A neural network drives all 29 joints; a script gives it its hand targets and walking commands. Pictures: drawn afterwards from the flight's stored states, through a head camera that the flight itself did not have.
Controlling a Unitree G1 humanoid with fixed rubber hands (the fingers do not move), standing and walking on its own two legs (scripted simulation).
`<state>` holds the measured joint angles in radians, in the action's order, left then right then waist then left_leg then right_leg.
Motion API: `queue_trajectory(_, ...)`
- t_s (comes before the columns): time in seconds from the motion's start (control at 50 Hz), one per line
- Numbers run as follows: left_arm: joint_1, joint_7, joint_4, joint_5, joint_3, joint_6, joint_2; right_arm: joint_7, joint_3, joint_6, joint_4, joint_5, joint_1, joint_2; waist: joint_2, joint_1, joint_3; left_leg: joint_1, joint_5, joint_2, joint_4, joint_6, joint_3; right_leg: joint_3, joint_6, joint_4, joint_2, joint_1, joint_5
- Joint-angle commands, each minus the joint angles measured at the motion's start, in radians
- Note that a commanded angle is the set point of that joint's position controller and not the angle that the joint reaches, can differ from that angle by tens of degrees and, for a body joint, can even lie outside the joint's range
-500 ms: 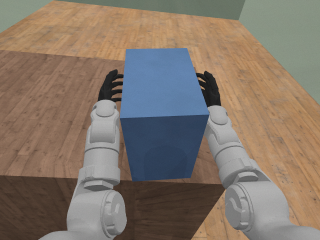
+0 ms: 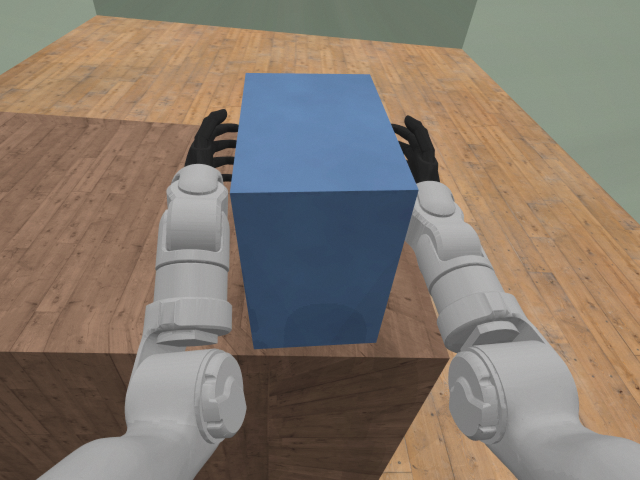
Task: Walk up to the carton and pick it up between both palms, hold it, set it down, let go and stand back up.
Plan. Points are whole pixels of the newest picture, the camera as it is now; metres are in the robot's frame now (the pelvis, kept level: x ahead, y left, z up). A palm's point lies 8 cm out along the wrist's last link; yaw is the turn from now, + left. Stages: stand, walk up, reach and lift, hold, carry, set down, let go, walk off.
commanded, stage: reach and lift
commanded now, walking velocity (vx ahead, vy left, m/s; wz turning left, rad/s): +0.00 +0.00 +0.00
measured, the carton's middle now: (312, 210) +0.41 +0.02 +0.15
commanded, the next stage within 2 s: hold in 1.42 s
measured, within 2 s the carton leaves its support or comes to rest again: neither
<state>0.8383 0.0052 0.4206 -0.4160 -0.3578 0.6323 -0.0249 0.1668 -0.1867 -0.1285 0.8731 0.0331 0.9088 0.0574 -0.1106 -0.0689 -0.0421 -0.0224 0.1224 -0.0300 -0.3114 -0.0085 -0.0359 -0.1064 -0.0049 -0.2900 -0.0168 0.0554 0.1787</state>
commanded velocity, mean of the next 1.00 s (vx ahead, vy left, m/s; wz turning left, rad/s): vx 0.00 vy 0.00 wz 0.00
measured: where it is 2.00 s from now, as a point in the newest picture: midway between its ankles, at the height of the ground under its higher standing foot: outside the picture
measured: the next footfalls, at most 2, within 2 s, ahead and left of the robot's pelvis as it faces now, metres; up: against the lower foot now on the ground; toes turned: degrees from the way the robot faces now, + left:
none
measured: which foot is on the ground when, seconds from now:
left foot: down 0.00-1.00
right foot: down 0.00-1.00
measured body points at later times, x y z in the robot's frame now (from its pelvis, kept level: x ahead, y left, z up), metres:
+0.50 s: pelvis +0.00 +0.01 +0.00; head -0.06 +0.05 +0.44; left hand +0.40 +0.14 +0.25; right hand +0.39 -0.12 +0.26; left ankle +0.04 +0.12 -0.75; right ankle +0.00 -0.11 -0.75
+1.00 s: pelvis +0.01 +0.00 +0.00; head -0.07 +0.03 +0.44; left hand +0.41 +0.14 +0.27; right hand +0.40 -0.13 +0.29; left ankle +0.04 +0.12 -0.75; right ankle +0.00 -0.11 -0.75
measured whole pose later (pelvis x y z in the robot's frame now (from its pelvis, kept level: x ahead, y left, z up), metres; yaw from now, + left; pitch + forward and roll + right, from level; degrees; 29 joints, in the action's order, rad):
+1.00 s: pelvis +0.01 +0.00 +0.00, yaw -1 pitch -8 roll -1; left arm 0.93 0.00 0.41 -0.33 -0.37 0.83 0.02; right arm 0.27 0.00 -0.45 0.82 0.31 1.08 -0.07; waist -0.05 -0.10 0.06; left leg -0.05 0.16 -0.04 -0.35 -0.01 -0.04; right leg -0.08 -0.01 -0.29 0.00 0.03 0.19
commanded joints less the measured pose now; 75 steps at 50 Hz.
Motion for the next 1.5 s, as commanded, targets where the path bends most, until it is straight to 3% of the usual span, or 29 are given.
queue_trajectory(0.0,0.669,0.127,-0.145,0.165,0.399,-0.036,-0.528,-0.081,0.287,0.02,-0.281,0.095,0.749,0.423,0.157,-0.036,0.46,0.254,-0.268,0.055,-0.039,-0.01,-0.017,-0.019,0.058,0.036,0.052,-0.032,-0.254)
queue_trajectory(0.08,0.68,0.115,-0.182,0.162,0.411,-0.01,-0.524,-0.065,0.338,-0.017,-0.291,0.16,0.761,0.423,0.174,-0.03,0.429,0.248,-0.291,0.053,-0.042,-0.016,-0.008,-0.012,0.055,0.035,0.059,-0.031,-0.247)
queue_trajectory(0.14,0.703,0.11,-0.221,0.164,0.424,0.014,-0.531,-0.063,0.342,-0.05,-0.28,0.18,0.751,0.425,0.184,-0.039,0.401,0.22,-0.23,0.046,-0.018,-0.014,-0.002,-0.013,0.053,0.037,0.063,-0.046,-0.18)
queue_trajectory(0.24,0.71,0.113,-0.15,0.15,0.395,0.059,-0.529,-0.072,0.298,-0.094,-0.222,0.178,0.754,0.416,0.18,-0.043,0.295,0.139,-0.079,0.032,0.039,0.0,-0.005,-0.002,0.041,0.057,0.063,-0.069,-0.051)
queue_trajectory(0.36,0.771,0.108,-0.174,0.199,0.421,0.059,-0.552,-0.066,0.309,-0.12,-0.287,0.203,0.823,0.441,0.175,-0.062,0.415,0.183,-0.142,0.034,0.007,-0.01,0.005,-0.001,0.045,0.049,0.074,-0.069,-0.108)
queue_trajectory(0.46,0.782,0.107,-0.134,0.194,0.36,0.058,-0.518,-0.058,0.331,-0.154,-0.262,0.218,0.84,0.459,0.122,-0.032,0.408,0.151,-0.099,0.043,0.02,0.015,-0.001,0.012,0.052,0.051,0.072,-0.055,-0.105)
queue_trajectory(0.56,0.788,0.114,-0.149,0.209,0.362,0.07,-0.512,-0.044,0.369,-0.183,-0.281,0.27,0.843,0.461,0.133,-0.032,0.444,0.177,-0.179,0.052,-0.008,0.002,-0.001,0.024,0.056,0.044,0.078,-0.036,-0.179)
queue_trajectory(0.66,0.865,0.123,-0.159,0.222,0.375,0.077,-0.497,-0.028,0.347,-0.219,-0.261,0.288,0.857,0.473,0.169,-0.051,0.415,0.127,-0.085,0.056,0.01,-0.002,-0.004,0.032,0.061,0.049,0.068,-0.066,-0.126)
queue_trajectory(0.78,0.849,0.122,-0.181,0.251,0.375,0.085,-0.498,-0.004,0.426,-0.259,-0.337,0.37,0.881,0.49,0.151,-0.04,0.48,0.159,-0.222,0.067,-0.037,-0.011,0.01,0.045,0.076,0.029,0.078,-0.027,-0.281)
queue_trajectory(0.84,0.825,0.133,-0.137,0.233,0.333,0.104,-0.468,0.015,0.415,-0.296,-0.304,0.379,0.861,0.481,0.119,-0.037,0.396,0.116,-0.148,0.068,-0.013,-0.001,0.009,0.049,0.083,0.043,0.076,-0.039,-0.228)
queue_trajectory(0.94,0.879,0.136,-0.108,0.25,0.334,0.112,-0.469,0.009,0.376,-0.324,-0.283,0.373,0.892,0.478,0.138,-0.041,0.373,0.072,-0.075,0.059,0.009,-0.002,0.005,0.052,0.07,0.055,0.075,-0.082,-0.132)
queue_trajectory(1.14,0.864,0.129,-0.238,0.294,0.376,0.129,-0.461,0.051,0.471,-0.378,-0.399,0.488,0.856,0.488,0.162,-0.052,0.512,0.149,-0.28,0.072,-0.068,-0.041,0.034,0.059,0.097,0.007,0.085,-0.008,-0.398)
queue_trajectory(1.34,0.935,0.125,-0.293,0.317,0.422,0.158,-0.494,0.046,0.445,-0.428,-0.418,0.509,0.889,0.463,0.205,-0.064,0.486,0.124,-0.244,0.062,-0.054,-0.064,0.039,0.056,0.079,0.017,0.096,-0.06,-0.28)
queue_trajectory(1.38,0.944,0.118,-0.267,0.321,0.404,0.158,-0.478,0.043,0.449,-0.434,-0.426,0.509,0.916,0.476,0.167,-0.052,0.492,0.115,-0.231,0.062,-0.054,-0.052,0.04,0.059,0.084,0.017,0.096,-0.061,-0.279)
queue_trajectory(1.48,0.913,0.121,-0.236,0.299,0.36,0.177,-0.449,0.045,0.445,-0.461,-0.37,0.52,0.899,0.461,0.141,-0.034,0.461,0.107,-0.238,0.06,-0.047,-0.043,0.04,0.066,0.087,0.015,0.096,-0.052,-0.313)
